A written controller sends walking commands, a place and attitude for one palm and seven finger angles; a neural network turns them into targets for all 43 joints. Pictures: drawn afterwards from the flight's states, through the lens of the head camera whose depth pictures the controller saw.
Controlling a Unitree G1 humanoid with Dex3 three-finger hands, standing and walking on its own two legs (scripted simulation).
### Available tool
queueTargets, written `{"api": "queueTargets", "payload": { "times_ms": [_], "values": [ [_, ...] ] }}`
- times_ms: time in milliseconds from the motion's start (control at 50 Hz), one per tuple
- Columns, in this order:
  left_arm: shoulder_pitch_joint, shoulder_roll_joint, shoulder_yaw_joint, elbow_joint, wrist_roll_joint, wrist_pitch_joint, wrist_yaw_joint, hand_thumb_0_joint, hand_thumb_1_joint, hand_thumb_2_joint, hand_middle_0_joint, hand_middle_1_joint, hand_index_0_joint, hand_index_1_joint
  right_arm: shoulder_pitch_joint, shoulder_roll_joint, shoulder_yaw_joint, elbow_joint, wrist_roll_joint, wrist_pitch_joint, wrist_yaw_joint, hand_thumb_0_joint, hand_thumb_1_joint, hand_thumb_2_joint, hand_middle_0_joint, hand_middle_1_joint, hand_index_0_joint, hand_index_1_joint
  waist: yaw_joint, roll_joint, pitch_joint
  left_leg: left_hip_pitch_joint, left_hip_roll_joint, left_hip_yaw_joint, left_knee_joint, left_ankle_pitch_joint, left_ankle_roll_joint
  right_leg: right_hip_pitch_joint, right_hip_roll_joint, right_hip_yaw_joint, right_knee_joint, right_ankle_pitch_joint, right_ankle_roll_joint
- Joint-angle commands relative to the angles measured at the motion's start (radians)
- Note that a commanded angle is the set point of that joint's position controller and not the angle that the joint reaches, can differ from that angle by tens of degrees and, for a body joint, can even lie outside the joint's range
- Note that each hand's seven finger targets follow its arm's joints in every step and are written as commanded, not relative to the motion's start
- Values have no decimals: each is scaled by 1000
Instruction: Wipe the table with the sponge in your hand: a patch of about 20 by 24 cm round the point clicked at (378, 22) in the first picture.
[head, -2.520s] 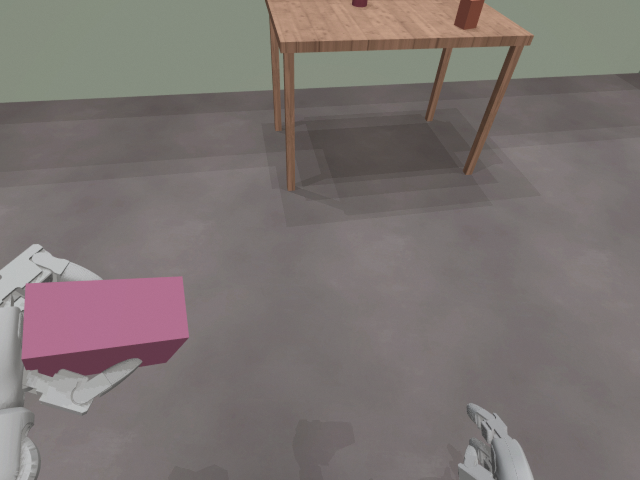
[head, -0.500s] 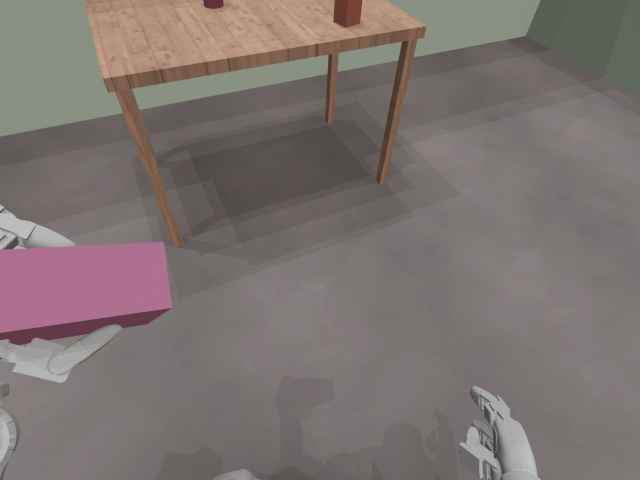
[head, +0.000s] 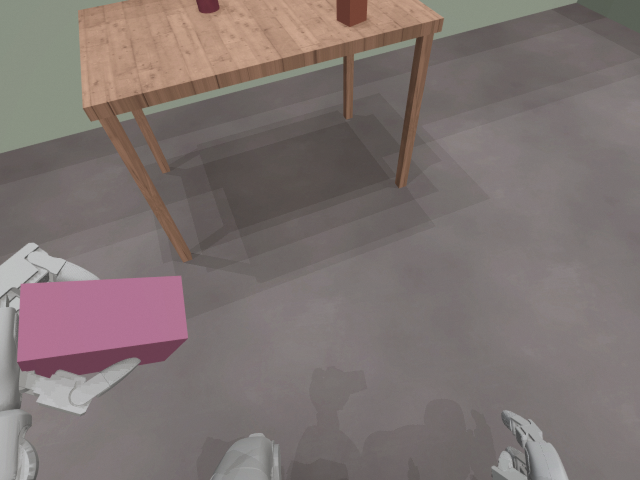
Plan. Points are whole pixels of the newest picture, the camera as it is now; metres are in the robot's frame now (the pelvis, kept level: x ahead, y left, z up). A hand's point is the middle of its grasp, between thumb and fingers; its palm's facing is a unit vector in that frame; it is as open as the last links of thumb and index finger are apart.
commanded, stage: walk to a spot facing it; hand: left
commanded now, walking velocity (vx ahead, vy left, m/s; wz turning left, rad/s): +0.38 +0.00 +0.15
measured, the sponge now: (128, 326) +0.24 +0.19 +0.14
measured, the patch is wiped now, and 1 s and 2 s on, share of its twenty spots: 0.00 0.00 0.00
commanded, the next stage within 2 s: turn to face it in 1.56 s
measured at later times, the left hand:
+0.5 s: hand (141, 209) +0.35 +0.20 +0.18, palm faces +0.44 -0.75 -0.49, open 10.3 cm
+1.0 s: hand (145, 143) +0.45 +0.23 +0.18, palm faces +0.58 -0.69 -0.43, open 10.3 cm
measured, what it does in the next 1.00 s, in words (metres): walks ahead: left foot, then right foot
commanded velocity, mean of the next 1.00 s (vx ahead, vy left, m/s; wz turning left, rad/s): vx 0.35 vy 0.00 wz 0.34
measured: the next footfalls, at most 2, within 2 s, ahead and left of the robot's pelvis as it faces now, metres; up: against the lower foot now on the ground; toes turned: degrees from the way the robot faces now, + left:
left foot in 0.16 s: +0.20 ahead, +0.13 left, +0.00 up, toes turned +11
right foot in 0.52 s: +0.26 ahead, -0.16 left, +0.00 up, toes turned -8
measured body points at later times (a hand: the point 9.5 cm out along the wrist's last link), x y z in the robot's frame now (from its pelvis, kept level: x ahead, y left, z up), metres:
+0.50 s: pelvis +0.16 -0.04 -0.01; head +0.18 -0.06 +0.43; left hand +0.32 +0.24 +0.21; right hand +0.32 -0.21 -0.12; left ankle +0.16 +0.12 -0.74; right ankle +0.21 -0.16 -0.74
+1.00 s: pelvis +0.29 -0.04 -0.02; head +0.32 -0.03 +0.42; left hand +0.42 +0.26 +0.20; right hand +0.52 -0.27 -0.09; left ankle +0.36 +0.08 -0.74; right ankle +0.22 -0.16 -0.72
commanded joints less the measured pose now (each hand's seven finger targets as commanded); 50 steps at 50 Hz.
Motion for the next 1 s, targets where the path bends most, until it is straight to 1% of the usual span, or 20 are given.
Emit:
{"api": "queueTargets", "payload": {
  "times_ms": [0,100,120,140,160,180,240,300,380,460,480,500,520,580,680,840,920,940,960,980],
  "values": [
    [-34,262,206,-358,-24,-100,46,0,100,1300,-1200,-1600,-1200,-1600,-83,-9,-17,-208,-4,-56,7,0,-900,-900,200,300,200,300,47,-133,-164,13,0,65,-313,41,14,190,-229,169,-143,596,-123],
    [2,242,213,-348,-40,-96,64,0,100,1300,-1200,-1600,-1200,-1600,-14,-16,-39,-223,-1,-54,-9,0,-900,-900,200,300,200,300,-3,-48,-293,397,-105,177,-603,243,31,124,-140,71,191,675,-41],
    [-27,240,206,-356,-38,-106,63,0,100,1300,-1200,-1600,-1200,-1600,-11,-33,-48,-227,0,-50,-14,0,-900,-900,200,300,200,300,-17,61,-338,583,-48,78,-612,282,61,-4,-109,50,358,541,-4],
    [-25,233,208,-349,-43,-115,62,0,100,1300,-1200,-1600,-1200,-1600,-22,-60,-56,-225,-6,-47,-14,0,-900,-900,200,300,200,300,-13,283,-365,725,175,-259,-639,399,170,-223,5,49,582,34,37],
    [-18,225,186,-297,-52,-113,57,0,100,1300,-1200,-1600,-1200,-1600,-19,-52,-41,-236,1,-57,-1,0,-900,-900,200,300,200,300,-6,316,-327,749,356,-591,-680,552,282,-409,81,146,772,-306,42],
    [-52,254,189,-210,-40,-98,46,0,100,1300,-1200,-1600,-1200,-1600,-28,-66,-36,-231,4,-55,16,0,-900,-900,200,300,200,300,-19,166,-227,593,373,-620,-741,410,305,-460,60,222,841,-286,36],
    [-109,250,194,-265,-42,-95,14,0,100,1300,-1200,-1600,-1200,-1600,-63,-45,-40,-201,16,-56,9,0,-900,-900,200,300,200,300,5,160,-150,420,307,-408,-782,59,272,-493,-40,225,772,-164,62],
    [-40,206,158,-371,-43,-101,7,0,100,1300,-1200,-1600,-1200,-1600,-61,-35,-28,-202,12,-88,14,0,-900,-900,200,300,200,300,21,223,-164,309,209,-208,-801,44,205,-352,-32,152,562,-58,67],
    [-40,193,144,-377,-36,-98,17,0,100,1300,-1200,-1600,-1200,-1600,-45,-26,-17,-190,8,-132,10,0,-900,-900,200,300,200,300,14,260,-171,269,181,-118,-801,19,173,-185,3,60,291,-7,85],
    [-75,196,152,-245,-26,-66,25,0,100,1300,-1200,-1600,-1200,-1600,-31,-12,-11,-167,9,-117,-11,0,-900,-900,200,300,200,300,23,101,-197,228,111,-47,-563,-134,111,21,44,15,20,38,87],
    [-101,212,153,-212,-18,-56,25,0,100,1300,-1200,-1600,-1200,-1600,-27,6,-11,-161,12,-107,-14,0,-900,-900,200,300,200,300,26,-77,-199,150,43,10,-315,-165,82,66,-64,181,-111,-64,44],
    [-119,258,176,-183,-10,-42,29,0,100,1300,-1200,-1600,-1200,-1600,-47,27,-3,-174,8,-97,-14,0,-900,-900,200,300,200,300,40,-399,-179,-112,-85,44,16,-254,36,172,-301,604,-243,-93,-75],
    [-155,283,195,-176,-25,-33,31,0,100,1300,-1200,-1600,-1200,-1600,-101,-5,0,-171,3,-105,-16,0,-900,-900,200,300,200,300,48,-350,-161,-197,-65,-98,197,-216,27,169,-410,723,-300,-62,-131],
    [-146,249,171,-162,-26,-56,12,0,100,1300,-1200,-1600,-1200,-1600,-102,-10,1,-139,2,-88,-10,0,-900,-900,200,300,200,300,26,-155,-124,-205,-6,-136,300,-44,3,147,-334,506,-244,116,-116],
    [-83,224,150,-225,-23,-82,15,0,100,1300,-1200,-1600,-1200,-1600,-94,-29,-10,-158,1,-52,9,0,-900,-900,200,300,200,300,12,-113,-134,-156,8,-61,101,49,-4,174,-276,163,-202,442,-82],
    [24,243,216,-347,-38,-74,52,0,100,1300,-1200,-1600,-1200,-1600,-51,-10,-34,-251,2,-52,9,0,-900,-900,200,300,200,300,59,-172,-165,7,-27,102,-365,47,18,235,-276,83,-124,653,-91],
    [-58,235,183,-362,-39,-71,61,0,100,1300,-1200,-1600,-1200,-1600,3,-23,-50,-247,1,-51,-11,0,-900,-900,200,300,200,300,-23,-52,-306,453,-125,158,-583,184,47,61,-201,-43,331,636,-3],
    [-72,234,183,-374,-32,-88,60,0,100,1300,-1200,-1600,-1200,-1600,-14,-36,-54,-250,0,-51,-14,0,-900,-900,200,300,200,300,-27,147,-343,652,-19,-38,-611,239,109,-137,-125,-34,565,320,40],
    [-57,205,154,-374,-43,-95,53,0,100,1300,-1200,-1600,-1200,-1600,-27,-58,-49,-255,-2,-65,-6,0,-900,-900,200,300,200,300,-14,387,-331,739,279,-544,-657,543,262,-396,24,51,805,-264,83],
    [-105,275,183,-347,-21,-93,51,0,100,1300,-1200,-1600,-1200,-1600,-20,-41,-25,-254,2,-77,11,0,-900,-900,200,300,200,300,-19,246,-281,672,356,-724,-702,571,340,-475,43,183,918,-314,65]
  ]
}}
